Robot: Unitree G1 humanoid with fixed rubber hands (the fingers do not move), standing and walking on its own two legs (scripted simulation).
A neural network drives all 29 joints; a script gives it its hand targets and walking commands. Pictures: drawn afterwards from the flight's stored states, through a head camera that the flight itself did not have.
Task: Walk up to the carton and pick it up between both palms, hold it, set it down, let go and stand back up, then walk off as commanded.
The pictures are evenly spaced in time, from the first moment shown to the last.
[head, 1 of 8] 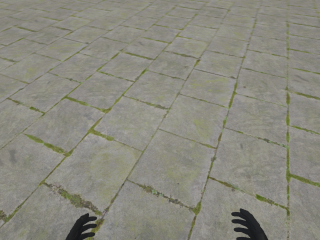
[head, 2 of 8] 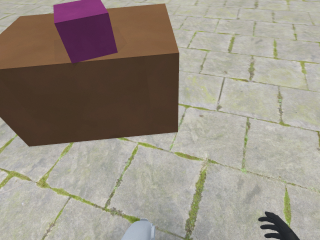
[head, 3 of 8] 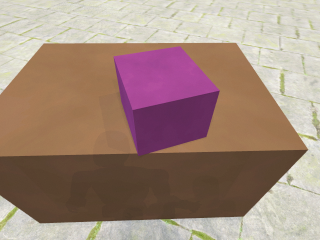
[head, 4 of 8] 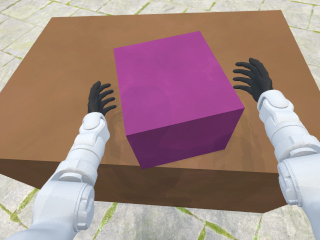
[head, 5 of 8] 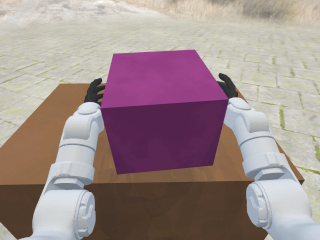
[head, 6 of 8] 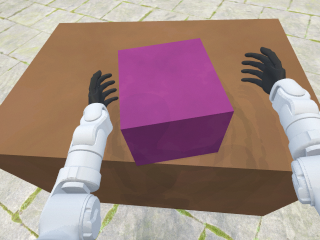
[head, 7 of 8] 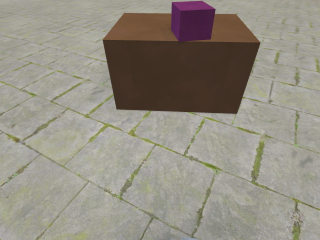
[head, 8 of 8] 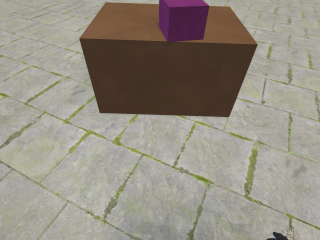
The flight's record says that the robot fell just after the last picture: no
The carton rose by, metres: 0.18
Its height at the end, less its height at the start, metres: +0.00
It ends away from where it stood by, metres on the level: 0.02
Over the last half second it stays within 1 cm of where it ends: yes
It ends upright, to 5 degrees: yes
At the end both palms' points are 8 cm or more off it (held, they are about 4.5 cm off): yes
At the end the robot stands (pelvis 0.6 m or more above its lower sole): yes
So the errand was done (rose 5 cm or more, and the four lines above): yes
